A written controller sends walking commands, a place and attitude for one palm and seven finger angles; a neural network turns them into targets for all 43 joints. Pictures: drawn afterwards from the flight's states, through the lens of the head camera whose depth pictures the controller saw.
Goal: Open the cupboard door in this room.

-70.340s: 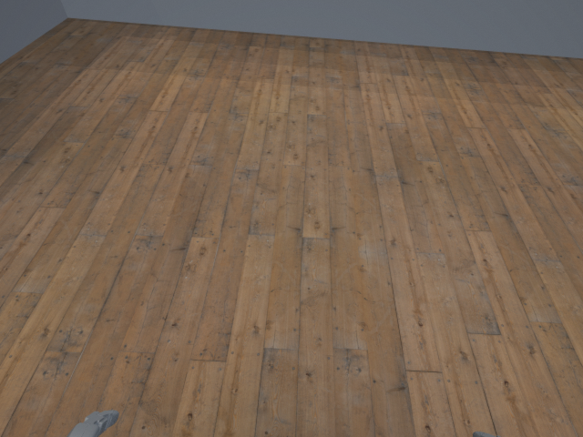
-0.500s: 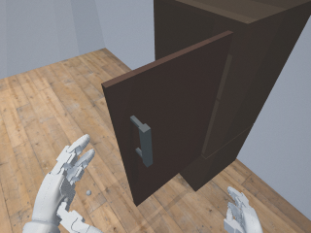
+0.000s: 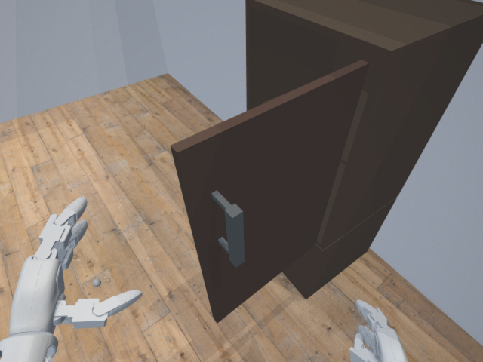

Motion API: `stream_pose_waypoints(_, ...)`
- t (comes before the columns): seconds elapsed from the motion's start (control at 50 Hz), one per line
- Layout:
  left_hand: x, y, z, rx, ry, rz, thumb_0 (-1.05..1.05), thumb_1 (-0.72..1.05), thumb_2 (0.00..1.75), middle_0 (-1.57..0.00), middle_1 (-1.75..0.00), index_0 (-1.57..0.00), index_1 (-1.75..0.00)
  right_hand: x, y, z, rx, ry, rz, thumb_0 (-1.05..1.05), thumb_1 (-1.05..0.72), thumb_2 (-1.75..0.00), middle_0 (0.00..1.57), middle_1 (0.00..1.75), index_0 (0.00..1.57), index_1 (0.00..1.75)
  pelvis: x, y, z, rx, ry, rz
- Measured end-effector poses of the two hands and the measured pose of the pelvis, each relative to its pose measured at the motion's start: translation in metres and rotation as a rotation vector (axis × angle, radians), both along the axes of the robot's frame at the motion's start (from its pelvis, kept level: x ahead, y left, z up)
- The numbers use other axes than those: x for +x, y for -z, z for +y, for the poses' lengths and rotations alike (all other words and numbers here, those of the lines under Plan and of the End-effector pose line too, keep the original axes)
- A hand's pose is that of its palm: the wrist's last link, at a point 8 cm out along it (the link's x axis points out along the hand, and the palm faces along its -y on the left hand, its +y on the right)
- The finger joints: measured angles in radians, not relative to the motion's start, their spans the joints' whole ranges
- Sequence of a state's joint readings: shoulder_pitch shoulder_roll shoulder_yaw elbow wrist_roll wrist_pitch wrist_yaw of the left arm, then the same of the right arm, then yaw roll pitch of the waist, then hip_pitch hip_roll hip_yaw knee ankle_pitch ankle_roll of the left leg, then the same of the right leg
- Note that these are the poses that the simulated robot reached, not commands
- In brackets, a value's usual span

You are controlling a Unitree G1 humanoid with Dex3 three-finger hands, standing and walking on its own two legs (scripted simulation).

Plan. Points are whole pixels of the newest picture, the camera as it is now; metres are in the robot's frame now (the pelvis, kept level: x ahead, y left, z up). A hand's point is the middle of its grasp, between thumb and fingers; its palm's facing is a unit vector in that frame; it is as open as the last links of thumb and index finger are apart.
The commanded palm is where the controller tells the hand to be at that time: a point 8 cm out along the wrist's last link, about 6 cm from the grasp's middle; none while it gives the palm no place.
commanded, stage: draw the hand back to the body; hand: left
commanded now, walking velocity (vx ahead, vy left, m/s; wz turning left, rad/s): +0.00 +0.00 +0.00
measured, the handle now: (228, 230) +0.30 +0.07 +0.08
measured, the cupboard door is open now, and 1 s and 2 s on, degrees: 93 93 93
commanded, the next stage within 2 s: step back with the hand held close in 0.74 s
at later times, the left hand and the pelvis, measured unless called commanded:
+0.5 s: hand (65, 243) +0.21 +0.26 +0.16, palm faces +0.43 -0.81 -0.40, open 7.9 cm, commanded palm +0.16 +0.30 +0.17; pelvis +0.01 +0.00 +0.01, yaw -1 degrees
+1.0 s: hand (63, 251) +0.20 +0.25 +0.16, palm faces +0.40 -0.80 -0.44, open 7.4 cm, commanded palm +0.14 +0.29 +0.18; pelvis -0.01 -0.01 +0.01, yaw -1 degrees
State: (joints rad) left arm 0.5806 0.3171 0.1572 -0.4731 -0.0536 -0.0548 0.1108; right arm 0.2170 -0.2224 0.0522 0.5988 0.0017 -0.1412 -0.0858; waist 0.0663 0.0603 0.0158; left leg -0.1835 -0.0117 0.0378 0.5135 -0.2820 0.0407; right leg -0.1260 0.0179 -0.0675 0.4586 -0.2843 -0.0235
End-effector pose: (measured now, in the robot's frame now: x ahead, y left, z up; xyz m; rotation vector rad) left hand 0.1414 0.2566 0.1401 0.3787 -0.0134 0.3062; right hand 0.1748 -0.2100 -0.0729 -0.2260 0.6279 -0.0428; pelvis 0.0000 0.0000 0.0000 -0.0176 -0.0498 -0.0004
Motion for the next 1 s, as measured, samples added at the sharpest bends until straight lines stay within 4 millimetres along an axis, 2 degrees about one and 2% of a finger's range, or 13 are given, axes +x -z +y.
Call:
stream_pose_waypoints(0.2,0.017,-0.016,0.021,0.050,-0.051,-0.051,0.00,0.32,0.66,-0.19,-0.30,-0.19,-0.30,0.009,-0.001,-0.001,0.005,0.013,0.036,0.01,-0.90,-0.90,0.20,0.30,0.20,0.30,0.010,-0.005,0.002,0.006,0.014,-0.014)
stream_pose_waypoints(0.4,0.025,-0.034,0.037,0.095,-0.096,-0.109,0.00,0.66,0.80,-0.20,-0.30,-0.20,-0.30,0.017,-0.003,-0.008,-0.004,0.022,0.048,0.01,-0.90,-0.90,0.20,0.30,0.20,0.30,0.015,-0.006,0.000,0.007,0.018,-0.019)
stream_pose_waypoints(0.5,0.026,-0.035,0.038,0.087,-0.111,-0.111,0.01,0.79,0.86,-0.20,-0.30,-0.20,-0.30,0.017,-0.003,-0.010,0.001,0.023,0.055,0.01,-0.90,-0.90,0.20,0.30,0.20,0.30,0.015,-0.007,-0.001,0.007,0.019,-0.019)
stream_pose_waypoints(0.64,0.023,-0.028,0.028,0.067,-0.080,-0.083,0.01,0.87,0.89,-0.21,-0.30,-0.21,-0.30,0.011,-0.001,-0.014,0.002,0.032,0.066,0.01,-0.90,-0.90,0.20,0.30,0.20,0.30,0.012,-0.007,-0.004,0.008,0.020,-0.021)
stream_pose_waypoints(0.88,0.011,-0.034,0.026,0.079,-0.097,-0.110,0.01,0.89,0.90,-0.21,-0.30,-0.21,-0.30,0.000,0.000,-0.018,0.012,0.035,0.064,0.01,-0.90,-0.90,0.20,0.30,0.20,0.30,0.002,-0.008,-0.009,0.007,0.018,-0.036)
stream_pose_waypoints(1.0,0.013,-0.041,0.031,0.146,-0.064,-0.123,0.01,0.89,0.90,-0.21,-0.30,-0.21,-0.30,-0.009,-0.002,-0.024,0.003,0.070,0.080,0.01,-0.90,-0.90,0.20,0.30,0.20,0.30,-0.007,-0.007,-0.009,-0.004,0.026,0.012)
